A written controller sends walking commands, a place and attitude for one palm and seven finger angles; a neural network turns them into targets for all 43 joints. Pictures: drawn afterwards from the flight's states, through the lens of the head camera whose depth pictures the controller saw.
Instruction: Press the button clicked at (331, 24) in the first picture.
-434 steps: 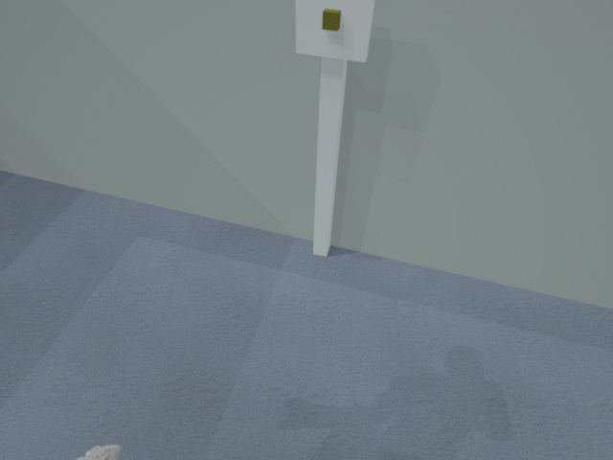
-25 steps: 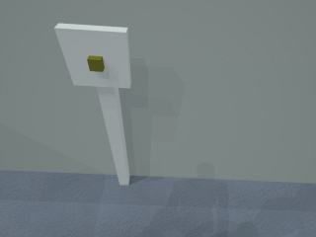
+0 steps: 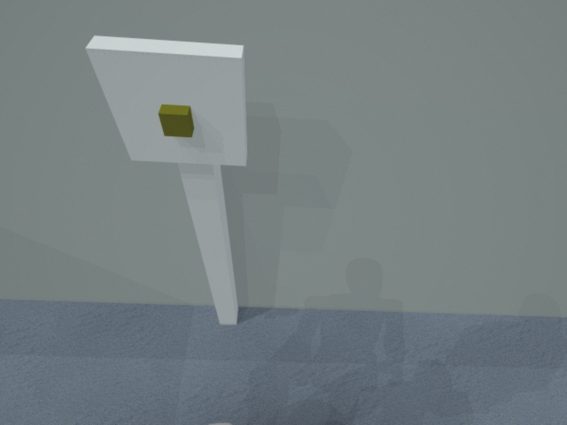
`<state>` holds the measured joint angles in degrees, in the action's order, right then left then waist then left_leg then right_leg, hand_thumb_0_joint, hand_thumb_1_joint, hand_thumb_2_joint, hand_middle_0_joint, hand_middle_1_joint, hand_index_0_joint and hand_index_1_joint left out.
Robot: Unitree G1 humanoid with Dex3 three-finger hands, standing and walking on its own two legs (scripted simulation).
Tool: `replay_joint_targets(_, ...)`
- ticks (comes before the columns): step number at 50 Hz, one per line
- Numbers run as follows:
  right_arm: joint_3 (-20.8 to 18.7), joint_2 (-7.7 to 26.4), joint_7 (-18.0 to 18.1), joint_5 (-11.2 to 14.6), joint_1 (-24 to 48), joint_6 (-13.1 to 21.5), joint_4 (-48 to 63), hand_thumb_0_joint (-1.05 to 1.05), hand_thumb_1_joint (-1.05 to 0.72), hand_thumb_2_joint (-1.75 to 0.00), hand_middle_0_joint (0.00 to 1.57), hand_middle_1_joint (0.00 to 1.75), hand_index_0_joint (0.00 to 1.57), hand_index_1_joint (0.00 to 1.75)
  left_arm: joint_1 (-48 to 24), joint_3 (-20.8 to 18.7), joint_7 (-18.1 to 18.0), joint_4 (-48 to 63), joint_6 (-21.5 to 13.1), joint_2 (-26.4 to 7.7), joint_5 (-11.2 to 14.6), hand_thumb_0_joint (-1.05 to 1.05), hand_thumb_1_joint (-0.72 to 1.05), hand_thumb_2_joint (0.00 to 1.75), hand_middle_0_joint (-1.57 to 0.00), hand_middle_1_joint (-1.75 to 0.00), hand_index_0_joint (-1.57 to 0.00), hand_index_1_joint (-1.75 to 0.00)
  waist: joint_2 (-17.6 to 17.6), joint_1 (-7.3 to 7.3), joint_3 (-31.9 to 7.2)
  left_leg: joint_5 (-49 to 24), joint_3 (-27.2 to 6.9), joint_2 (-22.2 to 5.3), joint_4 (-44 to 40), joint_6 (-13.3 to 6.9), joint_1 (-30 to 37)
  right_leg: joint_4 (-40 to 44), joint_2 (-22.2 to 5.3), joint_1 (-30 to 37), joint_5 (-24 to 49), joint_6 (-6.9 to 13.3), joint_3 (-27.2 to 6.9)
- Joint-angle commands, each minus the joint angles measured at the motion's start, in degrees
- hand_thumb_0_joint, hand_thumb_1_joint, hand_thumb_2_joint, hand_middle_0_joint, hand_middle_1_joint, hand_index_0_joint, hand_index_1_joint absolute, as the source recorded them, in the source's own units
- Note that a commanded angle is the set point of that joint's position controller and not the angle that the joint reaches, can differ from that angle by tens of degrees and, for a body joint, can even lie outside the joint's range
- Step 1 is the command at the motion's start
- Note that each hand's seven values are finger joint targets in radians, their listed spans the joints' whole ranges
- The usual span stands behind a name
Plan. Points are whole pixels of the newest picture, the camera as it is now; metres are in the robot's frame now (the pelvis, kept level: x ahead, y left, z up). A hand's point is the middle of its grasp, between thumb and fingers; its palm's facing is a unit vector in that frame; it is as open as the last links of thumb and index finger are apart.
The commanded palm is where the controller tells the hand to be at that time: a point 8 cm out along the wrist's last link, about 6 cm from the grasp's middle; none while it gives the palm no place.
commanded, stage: come to a stop and stand still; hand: left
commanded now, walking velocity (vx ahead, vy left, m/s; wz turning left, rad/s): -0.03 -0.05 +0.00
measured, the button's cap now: (177, 119) +0.46 +0.19 +0.16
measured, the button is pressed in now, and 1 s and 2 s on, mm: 0 0 0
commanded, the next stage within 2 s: look again from close up in 0.52 s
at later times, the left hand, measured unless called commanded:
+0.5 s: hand out of the picture -0.03 +0.13 -0.17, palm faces +0.05 -0.98 -0.17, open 7.3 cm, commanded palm none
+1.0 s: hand out of the picture +0.00 +0.20 -0.17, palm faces +0.06 -0.96 -0.27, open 7.4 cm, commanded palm none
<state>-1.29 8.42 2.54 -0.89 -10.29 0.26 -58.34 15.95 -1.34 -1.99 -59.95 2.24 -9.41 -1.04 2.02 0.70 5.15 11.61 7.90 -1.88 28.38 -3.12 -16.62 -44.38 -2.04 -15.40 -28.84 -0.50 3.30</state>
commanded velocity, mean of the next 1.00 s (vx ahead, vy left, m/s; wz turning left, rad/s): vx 0.00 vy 0.00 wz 0.00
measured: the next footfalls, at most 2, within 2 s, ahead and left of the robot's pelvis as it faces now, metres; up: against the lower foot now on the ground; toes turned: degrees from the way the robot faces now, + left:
right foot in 0.16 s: +0.00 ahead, -0.13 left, +0.00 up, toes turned -1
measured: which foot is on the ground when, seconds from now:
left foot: down 0.00-1.00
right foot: up 0.00-0.14, down 0.16-1.00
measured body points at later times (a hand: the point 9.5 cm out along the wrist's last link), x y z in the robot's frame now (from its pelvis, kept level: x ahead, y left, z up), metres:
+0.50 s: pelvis -0.04 -0.04 +0.00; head -0.03 -0.04 +0.45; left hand -0.03 +0.18 -0.16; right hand -0.04 -0.26 -0.16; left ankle +0.00 +0.09 -0.74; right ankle -0.04 -0.13 -0.74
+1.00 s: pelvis -0.05 -0.02 +0.00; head -0.06 -0.01 +0.45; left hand -0.01 +0.25 -0.15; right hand +0.01 -0.27 -0.14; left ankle +0.00 +0.09 -0.74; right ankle -0.04 -0.13 -0.74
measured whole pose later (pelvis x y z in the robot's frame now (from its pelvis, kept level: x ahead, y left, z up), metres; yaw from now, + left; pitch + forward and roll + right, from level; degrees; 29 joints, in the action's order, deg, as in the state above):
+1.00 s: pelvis -0.05 -0.02 +0.00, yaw +2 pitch -3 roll -1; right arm -1.3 13.3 0.7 -1.3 -15.0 0.3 -57.4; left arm 14.9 -1.2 -1.3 -57.3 -0.3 -14.3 -1.1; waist -0.3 -0.1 0.0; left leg 12.1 1.6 -0.6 30.8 -1.4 -16.3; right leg -29.1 -1.1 -11.1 -15.4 0.4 5.6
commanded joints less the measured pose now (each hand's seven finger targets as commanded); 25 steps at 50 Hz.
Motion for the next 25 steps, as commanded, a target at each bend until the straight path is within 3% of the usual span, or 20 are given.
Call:
replay_joint_targets(1, -3.1, 10.1, 0.5, -0.5, -5.8, -0.5, 1.8, 0.00, -0.90, -0.90, 0.20, 0.30, 0.20, 0.30, 3.8, -1.4, 0.3, 4.3, -0.1, -1.9, -0.3, 0.00, 0.90, 0.90, -0.20, -0.30, -0.20, -0.30, -9.4, -1.33, -10.0, -36.3, -13.0, -17.0, -6.4, -9.1, 11.0, -6.1, -0.3, -6.5, -0.6, 0.0, -1.7)
replay_joint_targets(3, -3.1, 9.8, -0.1, -0.8, -3.7, -0.7, 2.4, 0.00, -0.90, -0.90, 0.20, 0.30, 0.20, 0.30, 4.6, -1.3, 0.3, 4.3, -0.1, -1.1, -0.1, 0.00, 0.90, 0.90, -0.20, -0.30, -0.20, -0.30, -10.8, -0.49, -9.7, -24.9, -12.2, -15.8, -8.0, -7.7, 6.5, -0.3, -0.5, -2.3, 1.6, 0.4, -1.0)
replay_joint_targets(5, -3.1, 9.2, -0.6, -0.7, -2.8, -1.0, 2.6, 0.00, -0.90, -0.90, 0.20, 0.30, 0.20, 0.30, 6.6, -1.2, 0.3, 3.7, -0.7, -1.0, -0.2, 0.00, 0.90, 0.90, -0.20, -0.30, -0.20, -0.30, -9.8, 0.63, -8.9, -12.1, -12.0, -13.5, -7.4, -5.4, 1.7, 10.3, 0.1, 3.6, 8.1, 0.6, 0.2)
replay_joint_targets(6, -2.9, 8.3, -0.9, -0.5, -2.6, -1.2, 2.7, 0.00, -0.90, -0.90, 0.20, 0.30, 0.20, 0.30, 8.2, -1.3, 0.1, 3.2, -1.1, -1.7, -0.4, 0.00, 0.90, 0.90, -0.20, -0.30, -0.20, -0.30, -6.1, 1.41, -8.3, -5.4, -11.0, -11.3, -5.1, -3.3, -1.6, 17.8, 0.0, 7.7, 13.4, 0.6, 0.4)
replay_joint_targets(7, -2.5, 5.8, -1.3, 0.0, -3.2, -1.3, 3.1, 0.00, -0.90, -0.90, 0.20, 0.30, 0.20, 0.30, 7.9, -1.3, -0.2, 3.4, -1.6, -3.6, -0.7, 0.00, 0.90, 0.90, -0.20, -0.30, -0.20, -0.30, 0.5, 1.01, -6.1, 4.1, -8.6, -6.9, -1.2, -0.3, -5.6, 24.8, -3.9, 8.7, 14.9, 1.7, -5.2)
replay_joint_targets(8, -1.7, 2.6, -1.7, 0.4, -3.1, -1.7, 4.0, 0.00, -0.90, -0.90, 0.20, 0.30, 0.20, 0.30, 5.8, -1.1, -0.4, 4.1, -2.1, -6.9, -0.8, 0.00, 0.90, 0.90, -0.20, -0.30, -0.20, -0.30, 9.6, -0.41, -3.6, 11.6, -4.3, -1.6, 3.0, 2.8, -7.5, 29.5, -12.5, 4.0, 11.6, 5.0, -14.3)
replay_joint_targets(9, -1.4, 2.4, -2.2, 0.1, -2.9, -2.2, 4.3, 0.00, -0.90, -0.90, 0.20, 0.30, 0.20, 0.30, 2.6, -0.9, -0.2, 5.5, -2.1, -9.0, -0.5, 0.00, 0.90, 0.90, -0.20, -0.30, -0.20, -0.30, 8.0, -0.88, -2.8, 12.8, -4.9, -0.3, 6.5, 3.3, -3.1, 32.5, -15.9, -4.2, 3.5, 8.0, -15.7)
replay_joint_targets(10, -1.3, 2.6, -2.2, -0.3, -1.2, -2.6, 4.1, 0.00, -0.90, -0.90, 0.20, 0.30, 0.20, 0.30, 1.3, -1.0, -0.4, 6.1, -2.7, -8.5, -0.4, 0.00, 0.90, 0.90, -0.20, -0.30, -0.20, -0.30, 12.6, -0.29, -0.7, 12.2, -5.9, -0.2, 10.0, 3.1, -4.2, 33.4, -13.7, -5.6, 7.6, 8.1, -16.9)
replay_joint_targets(11, -1.3, 2.7, -2.2, -0.3, -2.3, -2.5, 3.2, 0.00, -0.90, -0.90, 0.20, 0.30, 0.20, 0.30, 0.2, -0.7, -0.5, 5.7, -3.0, -7.2, -0.4, 0.00, 0.90, 0.90, -0.20, -0.30, -0.20, -0.30, 12.9, -1.35, -0.8, 10.4, -6.5, -0.6, 11.2, 3.1, -3.6, 32.0, -12.7, -4.2, 13.7, 8.1, -14.2)
replay_joint_targets(13, -0.9, 2.8, -2.1, -0.2, -4.7, -2.0, 1.0, 0.00, -0.90, -0.90, 0.20, 0.30, 0.20, 0.30, -0.4, -0.3, -0.3, 5.6, -3.4, -6.3, -0.1, 0.00, 0.90, 0.90, -0.20, -0.30, -0.20, -0.30, 7.8, -2.11, -1.8, 7.0, -5.9, -0.5, 10.2, 3.4, -0.4, 28.8, -10.1, -2.5, 21.2, 8.1, -9.7)
replay_joint_targets(15, -0.4, 2.7, -2.0, 0.0, -6.7, -1.4, -0.3, 0.00, -0.90, -0.90, 0.20, 0.30, 0.20, 0.30, 0.4, -0.3, 0.0, 4.8, -3.6, -6.4, 0.2, 0.00, 0.90, 0.90, -0.20, -0.30, -0.20, -0.30, 4.3, -2.30, -1.7, 2.1, -5.8, -0.7, 2.0, 3.6, 3.5, 26.5, -8.4, -2.4, 20.1, 6.9, -8.1)
replay_joint_targets(17, 0.1, 3.6, -1.6, 0.0, -7.3, -0.4, -1.4, 0.00, -0.90, -0.90, 0.20, 0.30, 0.20, 0.30, 2.3, 0.0, 0.1, 3.7, -3.5, -4.9, 0.6, 0.00, 0.90, 0.90, -0.20, -0.30, -0.20, -0.30, -2.9, -1.26, -0.5, -6.1, -9.1, -3.4, -4.7, 2.8, 4.8, 24.2, -5.1, -1.4, 19.8, 4.4, -6.6)
replay_joint_targets(18, 0.3, 4.3, -1.3, -0.1, -7.1, -0.2, -1.6, 0.00, -0.90, -0.90, 0.20, 0.30, 0.20, 0.30, 3.1, 0.1, 0.1, 3.4, -3.4, -4.3, 0.6, 0.00, 0.90, 0.90, -0.20, -0.30, -0.20, -0.30, -3.5, -0.47, 0.3, -6.2, -10.2, -4.8, -6.0, 2.3, 3.3, 24.4, -3.8, -0.1, 18.6, 3.6, -6.3)
replay_joint_targets(19, 0.5, 4.3, -1.3, -0.1, -6.8, 0.0, -2.2, 0.00, -0.90, -0.90, 0.20, 0.30, 0.20, 0.30, 3.6, 0.1, 0.1, 2.5, -3.1, -4.4, 0.7, 0.00, 0.90, 0.90, -0.20, -0.30, -0.20, -0.30, -7.5, 0.06, -0.5, -3.7, -11.3, -4.9, -7.7, 2.0, 1.0, 24.3, -3.6, 2.6, 15.9, 3.2, -5.6)
replay_joint_targets(20, 0.7, 4.1, -1.3, 0.0, -6.3, 0.1, -2.5, 0.00, -0.90, -0.90, 0.20, 0.30, 0.20, 0.30, 4.5, 0.2, 0.2, 1.7, -3.1, -4.5, 0.7, 0.00, 0.90, 0.90, -0.20, -0.30, -0.20, -0.30, -8.6, 0.56, -0.3, -1.2, -11.9, -4.8, -9.0, 1.8, -0.3, 24.4, -3.2, 4.1, 15.2, 3.0, -5.6)
replay_joint_targets(23, 0.9, 4.1, -1.1, 0.1, -7.6, 0.3, -3.1, 0.00, -0.90, -0.90, 0.20, 0.30, 0.20, 0.30, 5.7, 0.5, 0.3, 0.2, -3.4, -4.3, 0.7, 0.00, 0.90, 0.90, -0.20, -0.30, -0.20, -0.30, -3.7, 0.33, -1.0, -0.4, -10.6, -3.8, -8.5, 2.2, 0.5, 26.1, -3.9, 5.5, 15.2, 3.1, -5.8)
replay_joint_targets(25, 0.9, 3.7, -1.1, 0.1, -8.8, 0.2, -3.7, 0.00, -0.90, -0.90, 0.20, 0.30, 0.20, 0.30, 5.9, 0.5, 0.3, -0.2, -3.5, -4.1, 0.7, 0.00, 0.90, 0.90, -0.20, -0.30, -0.20, -0.30, -2.8, -0.06, -0.9, 0.9, -10.0, -3.2, -8.3, 2.3, 1.5, 27.4, -4.3, 4.3, 12.2, 3.3, -6.2)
